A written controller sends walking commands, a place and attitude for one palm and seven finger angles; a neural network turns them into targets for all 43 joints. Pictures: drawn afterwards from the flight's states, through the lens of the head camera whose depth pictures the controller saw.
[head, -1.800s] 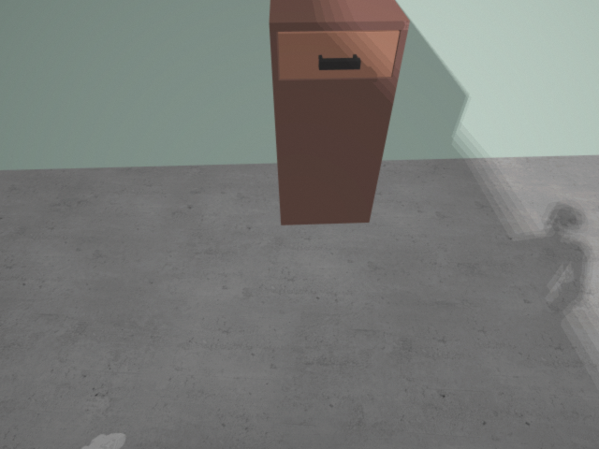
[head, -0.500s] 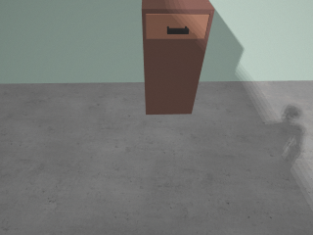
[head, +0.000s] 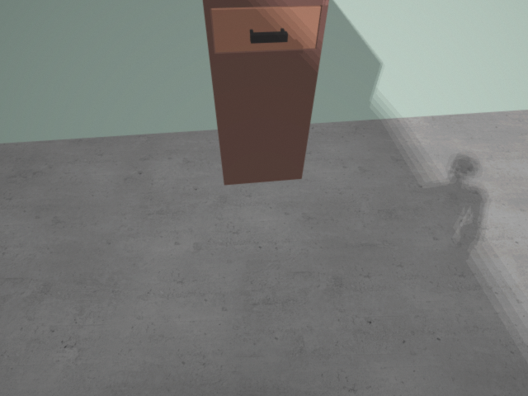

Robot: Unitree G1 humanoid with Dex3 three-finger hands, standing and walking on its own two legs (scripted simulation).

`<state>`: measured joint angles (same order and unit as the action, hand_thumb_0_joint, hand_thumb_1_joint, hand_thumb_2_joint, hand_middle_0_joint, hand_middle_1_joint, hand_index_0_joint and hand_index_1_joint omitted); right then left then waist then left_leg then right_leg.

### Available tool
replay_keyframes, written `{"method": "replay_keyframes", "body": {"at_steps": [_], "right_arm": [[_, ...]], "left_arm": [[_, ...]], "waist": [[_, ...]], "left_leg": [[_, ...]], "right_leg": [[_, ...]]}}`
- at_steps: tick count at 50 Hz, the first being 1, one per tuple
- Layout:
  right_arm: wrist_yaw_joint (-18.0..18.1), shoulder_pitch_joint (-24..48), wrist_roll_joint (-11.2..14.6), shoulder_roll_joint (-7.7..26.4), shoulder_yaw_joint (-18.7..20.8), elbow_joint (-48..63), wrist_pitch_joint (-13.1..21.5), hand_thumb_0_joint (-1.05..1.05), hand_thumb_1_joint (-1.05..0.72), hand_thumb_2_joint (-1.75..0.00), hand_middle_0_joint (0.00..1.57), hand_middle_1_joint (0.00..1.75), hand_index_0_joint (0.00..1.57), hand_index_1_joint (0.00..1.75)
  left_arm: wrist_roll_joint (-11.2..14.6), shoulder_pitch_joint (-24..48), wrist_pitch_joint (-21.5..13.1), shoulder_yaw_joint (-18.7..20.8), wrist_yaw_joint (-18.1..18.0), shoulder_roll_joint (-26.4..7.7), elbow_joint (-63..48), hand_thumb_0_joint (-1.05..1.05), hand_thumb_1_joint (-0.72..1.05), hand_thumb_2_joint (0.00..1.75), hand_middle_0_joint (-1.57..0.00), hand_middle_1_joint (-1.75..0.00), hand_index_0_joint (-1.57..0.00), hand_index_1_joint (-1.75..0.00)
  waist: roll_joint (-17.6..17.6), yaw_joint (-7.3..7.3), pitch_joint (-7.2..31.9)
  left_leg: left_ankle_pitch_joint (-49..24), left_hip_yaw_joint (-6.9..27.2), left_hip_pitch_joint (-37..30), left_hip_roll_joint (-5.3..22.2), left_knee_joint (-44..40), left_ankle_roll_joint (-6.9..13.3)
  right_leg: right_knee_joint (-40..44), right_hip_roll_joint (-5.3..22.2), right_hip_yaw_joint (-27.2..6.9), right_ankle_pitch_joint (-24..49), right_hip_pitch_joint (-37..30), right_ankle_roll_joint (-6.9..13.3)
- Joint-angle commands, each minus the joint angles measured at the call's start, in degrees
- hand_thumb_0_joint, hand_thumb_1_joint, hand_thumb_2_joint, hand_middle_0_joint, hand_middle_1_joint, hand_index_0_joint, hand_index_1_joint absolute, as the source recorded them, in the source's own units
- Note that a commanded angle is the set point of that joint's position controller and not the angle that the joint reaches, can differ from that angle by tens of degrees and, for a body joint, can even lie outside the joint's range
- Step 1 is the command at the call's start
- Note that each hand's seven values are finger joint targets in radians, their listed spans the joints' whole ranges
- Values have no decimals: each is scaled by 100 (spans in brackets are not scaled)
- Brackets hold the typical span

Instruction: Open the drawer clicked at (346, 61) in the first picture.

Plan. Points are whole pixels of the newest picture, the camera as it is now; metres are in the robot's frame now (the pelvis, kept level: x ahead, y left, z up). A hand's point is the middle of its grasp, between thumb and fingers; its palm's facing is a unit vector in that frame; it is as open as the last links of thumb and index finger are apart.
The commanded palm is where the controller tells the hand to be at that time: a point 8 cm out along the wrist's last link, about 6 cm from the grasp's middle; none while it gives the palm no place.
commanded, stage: walk to a spot facing it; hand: left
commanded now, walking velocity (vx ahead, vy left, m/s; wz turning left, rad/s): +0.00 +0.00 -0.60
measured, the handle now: (268, 34) +1.20 +0.07 +0.01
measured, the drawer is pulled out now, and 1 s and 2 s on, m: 0.00 0.00 0.00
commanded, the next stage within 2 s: none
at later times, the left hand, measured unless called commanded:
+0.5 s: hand out of the picture +0.04 +0.16 -0.15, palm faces -0.15 -0.96 -0.23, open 7.4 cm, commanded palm none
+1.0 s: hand (191, 277) +0.37 +0.19 -0.16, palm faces -0.47 -0.86 -0.19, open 7.4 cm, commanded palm none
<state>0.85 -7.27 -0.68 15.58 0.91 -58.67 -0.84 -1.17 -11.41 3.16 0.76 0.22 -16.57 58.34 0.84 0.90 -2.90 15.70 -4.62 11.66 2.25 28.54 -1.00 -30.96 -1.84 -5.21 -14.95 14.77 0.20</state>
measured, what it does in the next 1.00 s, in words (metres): walks ahead, turning right: left foot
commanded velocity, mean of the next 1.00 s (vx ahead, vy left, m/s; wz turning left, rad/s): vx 0.28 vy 0.00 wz -0.59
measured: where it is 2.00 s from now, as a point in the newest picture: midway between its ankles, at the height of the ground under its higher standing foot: (318, 326)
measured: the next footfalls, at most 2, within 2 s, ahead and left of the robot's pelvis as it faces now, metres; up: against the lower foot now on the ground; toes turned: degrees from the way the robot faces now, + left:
left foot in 0.74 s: +0.25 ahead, +0.09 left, +0.00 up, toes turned -19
right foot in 1.36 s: +0.36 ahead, -0.20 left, +0.00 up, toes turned -54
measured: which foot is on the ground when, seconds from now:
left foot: down 0.00-0.16, up 0.18-0.72, down 0.74-1.00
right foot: down 0.00-0.74, up 0.76-1.00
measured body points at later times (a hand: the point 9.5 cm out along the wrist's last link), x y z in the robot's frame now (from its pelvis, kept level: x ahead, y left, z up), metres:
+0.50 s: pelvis +0.03 -0.03 +0.01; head +0.04 -0.05 +0.46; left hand +0.05 +0.21 -0.13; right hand +0.07 -0.30 -0.13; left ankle +0.09 +0.13 -0.66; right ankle +0.00 -0.10 -0.74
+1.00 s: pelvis +0.21 +0.03 +0.01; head +0.22 +0.06 +0.46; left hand +0.39 +0.23 -0.15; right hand +0.09 -0.19 -0.12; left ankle +0.21 +0.11 -0.74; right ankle +0.14 -0.12 -0.62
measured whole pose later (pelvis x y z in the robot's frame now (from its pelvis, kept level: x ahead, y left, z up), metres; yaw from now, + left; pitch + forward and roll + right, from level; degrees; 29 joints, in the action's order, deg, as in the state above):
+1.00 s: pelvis +0.21 +0.03 +0.01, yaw -34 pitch -1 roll -2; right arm 1.6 -20.5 -0.7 9.2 2.0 -56.7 4.6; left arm -2.5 -15.7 1.7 6.8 2.3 -15.6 54.1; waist 3.1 1.1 0.5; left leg 16.4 -14.1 5.5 3.0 22.3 2.5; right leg -70.9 3.2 -0.1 -9.2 36.6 -1.1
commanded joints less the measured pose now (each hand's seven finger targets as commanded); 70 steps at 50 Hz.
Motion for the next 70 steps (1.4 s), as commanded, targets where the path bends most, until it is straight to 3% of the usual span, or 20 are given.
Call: {"method": "replay_keyframes", "body": {"at_steps": [1,4,7,8,9,11,15,30,33,35,36,37,38,44,60,65,66,68,69,70], "right_arm": [[112,-126,-10,1090,354,487,47,0,-90,-90,20,30,20,30],[93,66,-25,1040,412,649,92,0,-90,-90,20,30,20,30],[57,278,-52,949,421,740,47,0,-90,-90,20,30,20,30],[11,146,-8,492,348,854,-26,0,-90,-90,20,30,20,30],[-7,372,-42,306,277,1116,-15,0,-90,-90,20,30,20,30],[-54,440,-39,556,344,1081,17,0,-90,-90,20,30,20,30],[-145,49,-94,413,377,808,124,0,-90,-90,20,30,20,30],[-164,755,-21,77,313,1347,320,0,-90,-90,20,30,20,30],[-133,435,27,73,318,1305,405,0,-90,-90,20,30,20,30],[-30,-631,47,314,378,961,467,0,-90,-90,20,30,20,30],[60,-1426,8,795,481,739,501,0,-90,-90,20,30,20,30],[53,-2041,-72,1306,592,633,496,0,-90,-90,20,30,20,30],[39,-1824,-59,1193,536,712,423,0,-90,-90,20,30,20,30],[75,-1053,-26,52,227,677,624,0,-90,-90,20,30,20,30],[156,-2804,-101,-10,170,-243,591,0,-90,-90,20,30,20,30],[120,-2440,-34,370,291,-82,524,0,-90,-90,20,30,20,30],[82,-2205,5,393,281,56,515,0,-90,-90,20,30,20,30],[51,-2062,126,-162,226,451,534,0,-90,-90,20,30,20,30],[80,-1623,83,4,287,552,525,0,-90,-90,20,30,20,30],[44,-1414,28,-15,315,607,506,0,-90,-90,20,30,20,30]], "left_arm": [[11,-54,-69,247,1,-682,-614,0,90,90,-20,-30,-20,-30],[18,-253,-26,305,32,-455,-734,0,90,90,-20,-30,-20,-30],[-19,-1068,-115,394,96,-396,-573,0,90,90,-20,-30,-20,-30],[-103,-1296,-218,492,50,-943,-531,0,90,90,-20,-30,-20,-30],[-50,-1392,-237,526,-41,-1302,-601,0,90,90,-20,-30,-20,-30],[-7,-1010,-287,540,-101,-996,-724,0,90,90,-20,-30,-20,-30],[27,-910,-501,428,-45,-583,-698,0,90,90,-20,-30,-20,-30],[-72,-1662,-615,455,-86,-438,-406,0,90,90,-20,-30,-20,-30],[-66,-1352,-577,505,-95,-525,-518,0,90,90,-20,-30,-20,-30],[-29,-1001,-557,532,-76,-450,-588,0,90,90,-20,-30,-20,-30],[30,-1019,-537,509,-20,-188,-663,0,90,90,-20,-30,-20,-30],[65,-1130,-554,472,44,95,-757,0,90,90,-20,-30,-20,-30],[0,-933,-552,507,42,-49,-809,0,90,90,-20,-30,-20,-30],[-111,-918,-289,523,257,208,-580,0,90,90,-20,-30,-20,-30],[-62,1207,-255,284,281,525,-1091,0,90,90,-20,-30,-20,-30],[-85,-99,-403,404,196,147,-745,0,90,90,-20,-30,-20,-30],[-100,-845,-474,502,173,-126,-530,0,90,90,-20,-30,-20,-30],[63,-1626,-529,676,49,-1084,-364,0,90,90,-20,-30,-20,-30],[136,-1441,-480,712,-20,-1098,-426,0,90,90,-20,-30,-20,-30],[133,-1041,-480,648,-53,-787,-517,0,90,90,-20,-30,-20,-30]], "waist": [[-744,-81,394],[-1263,44,376],[-504,474,585],[1518,539,427],[2173,559,116],[1194,338,-167],[309,68,112],[781,337,11],[869,179,139],[438,-321,409],[-558,-618,859],[-2041,-696,1118],[-1444,-601,606],[-1001,95,-268],[-761,-449,-553],[-1157,242,394],[-1030,625,829],[682,682,2006],[64,652,1576],[-183,475,748]], "left_leg": [[-851,891,-211,1324,-572,545],[-1813,941,-24,1935,-687,1042],[-313,173,798,1462,741,477],[1506,-491,1976,474,2577,-81],[2102,61,2922,-83,3677,-211],[1093,632,2859,319,3889,-109],[-23,517,2557,356,3607,-211],[116,385,2386,133,1662,-283],[167,308,1116,-73,742,-180],[-231,313,-849,-38,-290,-112],[472,1243,-2223,894,-615,67],[1496,3230,-2590,2522,-1381,547],[2229,3651,-1612,2803,-1824,790],[-19,622,54,1497,-1858,247],[-4538,-987,-1927,1599,-1192,404],[-6631,-1528,-1727,1632,1080,301],[-5548,-1506,-826,1647,2257,174],[1934,-784,2567,221,5937,-297],[1496,126,2809,470,6002,-128],[794,253,2840,685,5731,-111]], "right_leg": [[-866,204,-15,765,670,20],[-2010,267,412,-1358,731,-97],[-297,344,464,-445,-643,-10],[1258,1385,-1541,-710,-1015,285],[2110,2210,-3453,-533,-688,691],[2323,1900,-2994,-1896,-340,890],[1914,1292,-1893,-819,-577,871],[1678,1197,-2167,321,-991,1123],[1262,1060,-2079,798,-417,1007],[365,543,-1644,562,675,685],[-858,5,-1077,-60,1615,477],[-2726,-450,-62,-1857,2612,123],[-3471,-50,-40,-1685,2641,85],[-4129,585,341,320,2297,-78],[-1532,362,1527,420,2768,136],[-440,-266,1872,64,485,602],[34,-71,1625,550,-1031,740],[608,2635,-2869,2719,-3674,2064],[957,2619,-2452,2428,-3147,2114],[1154,2284,-1829,2187,-2197,1407]]}}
